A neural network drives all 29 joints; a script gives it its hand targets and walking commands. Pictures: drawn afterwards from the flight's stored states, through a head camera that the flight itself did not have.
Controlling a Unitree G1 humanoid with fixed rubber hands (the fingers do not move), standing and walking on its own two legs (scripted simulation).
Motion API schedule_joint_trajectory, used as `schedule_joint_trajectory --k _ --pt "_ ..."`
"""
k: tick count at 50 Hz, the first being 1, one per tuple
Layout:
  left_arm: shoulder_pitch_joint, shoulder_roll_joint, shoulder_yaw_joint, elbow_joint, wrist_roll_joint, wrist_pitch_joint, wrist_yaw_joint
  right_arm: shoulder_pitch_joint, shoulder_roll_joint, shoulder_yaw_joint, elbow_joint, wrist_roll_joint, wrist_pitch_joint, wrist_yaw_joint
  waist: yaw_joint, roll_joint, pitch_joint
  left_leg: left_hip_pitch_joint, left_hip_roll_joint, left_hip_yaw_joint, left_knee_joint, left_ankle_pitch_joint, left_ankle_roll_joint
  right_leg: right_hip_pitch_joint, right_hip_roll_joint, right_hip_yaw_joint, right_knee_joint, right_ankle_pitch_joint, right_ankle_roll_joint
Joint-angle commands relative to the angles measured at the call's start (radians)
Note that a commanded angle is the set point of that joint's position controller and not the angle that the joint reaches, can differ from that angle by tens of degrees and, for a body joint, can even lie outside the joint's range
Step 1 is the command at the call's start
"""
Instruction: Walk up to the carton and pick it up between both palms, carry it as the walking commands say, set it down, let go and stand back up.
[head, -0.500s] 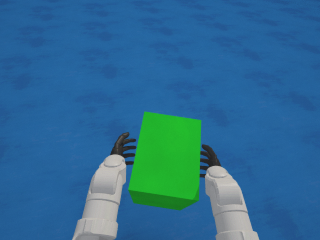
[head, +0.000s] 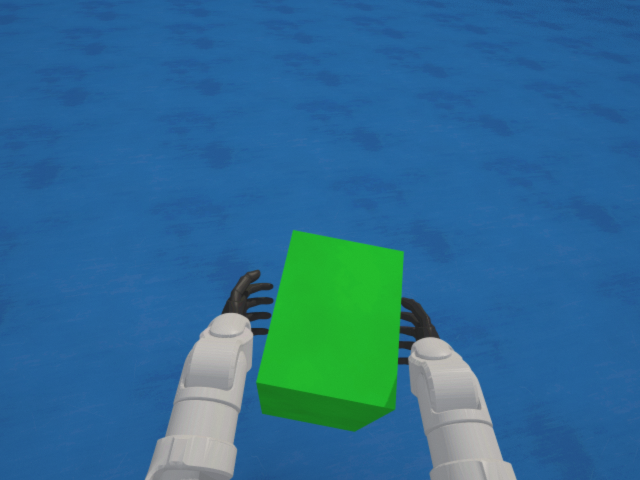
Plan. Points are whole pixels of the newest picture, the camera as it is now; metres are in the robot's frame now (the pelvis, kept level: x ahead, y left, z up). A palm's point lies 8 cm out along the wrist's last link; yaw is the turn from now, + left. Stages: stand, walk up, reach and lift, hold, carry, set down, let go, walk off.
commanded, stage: carry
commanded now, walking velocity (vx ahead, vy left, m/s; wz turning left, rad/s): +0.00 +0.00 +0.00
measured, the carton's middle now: (326, 339) +0.34 +0.01 -0.06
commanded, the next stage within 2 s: none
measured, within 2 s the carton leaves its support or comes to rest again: neither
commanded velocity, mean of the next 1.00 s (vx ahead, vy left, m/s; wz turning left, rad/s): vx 0.00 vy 0.00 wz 0.00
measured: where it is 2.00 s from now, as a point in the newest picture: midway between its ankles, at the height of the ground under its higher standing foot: outside the picture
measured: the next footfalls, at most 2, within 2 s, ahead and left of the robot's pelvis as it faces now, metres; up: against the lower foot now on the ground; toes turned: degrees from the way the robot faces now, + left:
right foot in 1.76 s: +0.19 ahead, -0.10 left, +0.00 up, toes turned -10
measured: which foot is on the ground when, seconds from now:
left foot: down 0.00-1.00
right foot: down 0.00-1.00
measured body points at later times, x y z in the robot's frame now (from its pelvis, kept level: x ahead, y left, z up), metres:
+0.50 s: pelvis -0.01 +0.02 +0.00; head -0.03 +0.03 +0.45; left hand +0.30 +0.15 +0.03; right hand +0.28 -0.10 +0.01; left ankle +0.09 +0.11 -0.73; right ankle -0.08 -0.10 -0.73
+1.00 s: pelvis -0.02 +0.02 +0.00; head -0.03 +0.03 +0.45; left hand +0.29 +0.15 +0.04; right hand +0.27 -0.10 +0.02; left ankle +0.09 +0.11 -0.73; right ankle -0.08 -0.10 -0.73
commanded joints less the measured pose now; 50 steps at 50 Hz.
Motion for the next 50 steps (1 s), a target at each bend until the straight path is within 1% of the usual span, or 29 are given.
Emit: schedule_joint_trajectory --k 1,5,8,9,10,12,14,16,18,19,21,22,24,26,28,31,32,33,36,39,41,42,43,44,46,47,48,49,50 --pt "-0.401 -1.091 -0.569 -0.113 -0.287 -0.045 -0.247 -0.628 1.049 0.519 -0.27 0.315 -0.137 0.25 0.001 0.01 -0.34 0.31 0.105 -0.107 -0.025 0.233 0.017 -0.084 -0.135 0.052 -0.084 0.395 -0.006" --pt "-0.354 -1.071 -0.556 -0.058 -0.261 -0.036 -0.248 -0.601 1.018 0.5 -0.236 0.291 -0.136 0.251 0.001 0.044 -0.352 0.328 0.114 -0.113 -0.034 0.285 0.021 -0.085 -0.132 0.045 -0.074 0.371 -0.006" --pt "-0.33 -1.086 -0.554 -0.102 -0.29 -0.022 -0.24 -0.663 1.022 0.54 -0.374 0.339 -0.131 0.238 0.006 -0.018 -0.358 0.324 0.109 -0.111 -0.035 0.267 0.023 -0.068 -0.136 0.047 -0.083 0.377 -0.002" --pt "-0.315 -1.076 -0.539 -0.025 -0.255 -0.026 -0.246 -0.602 1.017 0.506 -0.256 0.29 -0.127 0.247 0.004 0.019 -0.358 0.331 0.108 -0.112 -0.04 0.25 0.023 -0.085 -0.133 0.048 -0.082 0.351 -0.004" --pt "-0.35 -1.076 -0.559 -0.093 -0.276 -0.028 -0.243 -0.617 1.015 0.513 -0.304 0.309 -0.131 0.241 0.001 0.019 -0.347 0.321 0.113 -0.117 -0.045 0.264 0.017 -0.074 -0.136 0.038 -0.071 0.344 -0.003" --pt "-0.342 -1.07 -0.561 -0.075 -0.265 -0.03 -0.245 -0.589 1.013 0.502 -0.263 0.297 -0.131 0.249 0.0 0.058 -0.334 0.337 0.12 -0.13 -0.048 0.258 0.02 -0.107 -0.126 0.047 -0.082 0.284 -0.002" --pt "-0.365 -1.074 -0.568 -0.104 -0.283 -0.032 -0.246 -0.618 1.019 0.518 -0.301 0.312 -0.134 0.249 0.001 0.009 -0.324 0.321 0.122 -0.151 -0.08 0.148 0.021 -0.116 -0.121 0.051 -0.096 0.214 -0.002" --pt "-0.341 -1.083 -0.551 -0.041 -0.267 -0.031 -0.249 -0.632 1.016 0.514 -0.281 0.297 -0.136 0.25 0.002 0.026 -0.323 0.316 0.111 -0.141 -0.085 0.084 0.015 -0.121 -0.124 0.052 -0.103 0.216 -0.009" --pt "-0.37 -1.074 -0.568 -0.142 -0.3 -0.029 -0.234 -0.651 1.008 0.526 -0.375 0.337 -0.136 0.237 0.0 0.014 -0.298 0.3 0.115 -0.154 -0.099 0.065 0.005 -0.125 -0.126 0.048 -0.107 0.193 -0.003" --pt "-0.334 -1.075 -0.545 -0.045 -0.267 -0.029 -0.243 -0.632 1.013 0.518 -0.294 0.304 -0.133 0.247 -0.001 0.015 -0.308 0.301 0.11 -0.15 -0.108 0.028 0.008 -0.131 -0.121 0.048 -0.114 0.18 -0.004" --pt "-0.362 -1.07 -0.56 -0.126 -0.294 -0.029 -0.232 -0.626 1.005 0.519 -0.349 0.328 -0.133 0.234 -0.006 0.04 -0.309 0.31 0.115 -0.152 -0.096 0.062 0.006 -0.134 -0.131 0.054 -0.11 0.205 -0.007" --pt "-0.334 -1.069 -0.548 -0.084 -0.281 -0.029 -0.236 -0.604 1.012 0.524 -0.313 0.313 -0.131 0.238 -0.004 0.009 -0.311 0.305 0.11 -0.142 -0.088 0.07 0.007 -0.13 -0.13 0.055 -0.117 0.221 -0.003" --pt "-0.36 -1.063 -0.56 -0.126 -0.298 -0.025 -0.23 -0.635 1.005 0.529 -0.37 0.335 -0.134 0.23 -0.006 0.007 -0.333 0.309 0.115 -0.145 -0.088 0.105 0.012 -0.108 -0.135 0.051 -0.1 0.244 -0.003" --pt "-0.321 -1.069 -0.561 -0.063 -0.275 -0.031 -0.242 -0.599 1.002 0.52 -0.307 0.306 -0.139 0.244 -0.003 0.034 -0.347 0.321 0.125 -0.162 -0.11 0.075 0.012 -0.123 -0.127 0.046 -0.096 0.184 -0.003" --pt "-0.372 -1.071 -0.574 -0.16 -0.303 -0.028 -0.228 -0.648 1.007 0.535 -0.388 0.342 -0.138 0.232 -0.003 0.036 -0.333 0.315 0.126 -0.163 -0.099 0.095 0.017 -0.121 -0.127 0.05 -0.105 0.197 -0.003" --pt "-0.338 -1.054 -0.554 -0.13 -0.291 -0.011 -0.218 -0.591 0.979 0.501 -0.362 0.317 -0.124 0.221 -0.005 0.034 -0.319 0.308 0.126 -0.162 -0.108 0.111 0.011 -0.119 -0.127 0.045 -0.101 0.195 -0.002" --pt "-0.287 -1.033 -0.528 -0.027 -0.244 -0.012 -0.226 -0.576 0.959 0.492 -0.276 0.28 -0.124 0.23 0.002 0.032 -0.331 0.317 0.125 -0.163 -0.112 0.108 0.014 -0.124 -0.121 0.048 -0.105 0.197 -0.003" --pt "-0.328 -1.03 -0.549 -0.074 -0.255 -0.023 -0.228 -0.585 0.964 0.497 -0.28 0.289 -0.132 0.235 -0.003 0.046 -0.341 0.327 0.134 -0.171 -0.106 0.156 0.014 -0.115 -0.122 0.041 -0.09 0.203 -0.002" --pt "-0.334 -1.07 -0.579 -0.156 -0.302 -0.025 -0.228 -0.589 1.003 0.534 -0.381 0.337 -0.137 0.233 -0.01 0.042 -0.346 0.312 0.132 -0.179 -0.113 0.107 0.016 -0.106 -0.12 0.039 -0.09 0.181 -0.001" --pt "-0.305 -1.061 -0.556 -0.049 -0.258 -0.02 -0.23 -0.628 0.974 0.522 -0.339 0.31 -0.14 0.238 -0.004 0.045 -0.351 0.33 0.132 -0.169 -0.11 0.14 0.02 -0.105 -0.116 0.034 -0.088 0.19 0.001" --pt "-0.338 -1.047 -0.562 -0.168 -0.299 -0.012 -0.21 -0.641 0.965 0.534 -0.443 0.354 -0.131 0.218 -0.004 0.042 -0.323 0.3 0.13 -0.179 -0.117 0.091 0.018 -0.115 -0.122 0.044 -0.098 0.18 -0.001" --pt "-0.292 -1.037 -0.538 -0.059 -0.254 -0.014 -0.223 -0.582 0.965 0.517 -0.316 0.305 -0.127 0.23 -0.007 0.044 -0.315 0.289 0.127 -0.167 -0.124 0.053 0.017 -0.12 -0.121 0.037 -0.098 0.177 -0.001" --pt "-0.304 -1.043 -0.548 -0.115 -0.275 -0.014 -0.215 -0.598 0.968 0.522 -0.373 0.33 -0.129 0.223 -0.008 0.034 -0.321 0.292 0.128 -0.176 -0.135 0.036 0.014 -0.11 -0.116 0.034 -0.096 0.169 -0.001" --pt "-0.296 -1.025 -0.53 -0.073 -0.26 -0.01 -0.217 -0.602 0.942 0.506 -0.345 0.308 -0.127 0.222 -0.004 0.026 -0.316 0.289 0.121 -0.168 -0.123 0.042 0.01 -0.107 -0.118 0.04 -0.109 0.183 -0.005" --pt "-0.308 -1.038 -0.547 -0.106 -0.271 -0.013 -0.216 -0.586 0.961 0.519 -0.349 0.317 -0.124 0.224 -0.005 0.027 -0.334 0.301 0.126 -0.172 -0.135 0.03 0.012 -0.109 -0.117 0.044 -0.098 0.176 -0.006" --pt "-0.344 -1.054 -0.572 -0.194 -0.313 -0.015 -0.21 -0.608 0.983 0.542 -0.432 0.359 -0.128 0.218 -0.015 0.022 -0.331 0.284 0.133 -0.187 -0.142 0.016 0.009 -0.104 -0.115 0.031 -0.087 0.158 -0.007" --pt "-0.298 -1.036 -0.543 -0.057 -0.254 -0.01 -0.22 -0.566 0.953 0.5 -0.3 0.292 -0.124 0.227 -0.005 0.045 -0.336 0.295 0.131 -0.181 -0.145 0.025 0.017 -0.106 -0.114 0.035 -0.093 0.165 -0.005" --pt "-0.33 -1.044 -0.559 -0.117 -0.282 -0.016 -0.219 -0.61 0.96 0.519 -0.369 0.326 -0.133 0.226 -0.014 0.048 -0.332 0.292 0.135 -0.178 -0.129 0.053 0.017 -0.105 -0.121 0.037 -0.09 0.18 -0.001" --pt "-0.29 -1.023 -0.533 -0.07 -0.256 -0.008 -0.214 -0.604 0.935 0.506 -0.35 0.307 -0.127 0.22 -0.002 0.024 -0.32 0.282 0.119 -0.165 -0.13 0.04 0.012 -0.107 -0.123 0.052 -0.111 0.186 -0.008"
